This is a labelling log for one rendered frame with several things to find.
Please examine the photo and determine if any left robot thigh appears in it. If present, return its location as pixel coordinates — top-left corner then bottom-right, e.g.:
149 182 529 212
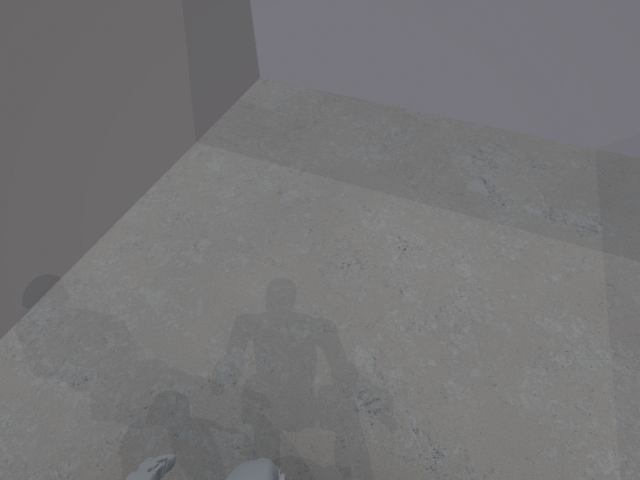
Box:
226 460 286 480

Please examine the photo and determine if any left robot hand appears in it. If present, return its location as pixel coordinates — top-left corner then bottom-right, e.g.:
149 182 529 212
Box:
126 454 176 480

